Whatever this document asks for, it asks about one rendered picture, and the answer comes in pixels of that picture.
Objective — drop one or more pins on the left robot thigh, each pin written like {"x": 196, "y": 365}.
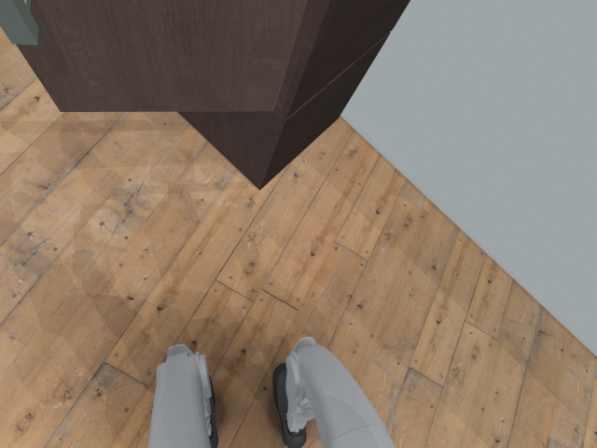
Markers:
{"x": 178, "y": 418}

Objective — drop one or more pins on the right robot foot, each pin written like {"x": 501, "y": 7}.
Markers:
{"x": 296, "y": 438}

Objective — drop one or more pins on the cupboard door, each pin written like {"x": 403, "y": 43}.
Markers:
{"x": 163, "y": 55}

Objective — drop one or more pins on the handle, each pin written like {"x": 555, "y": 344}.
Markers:
{"x": 17, "y": 22}

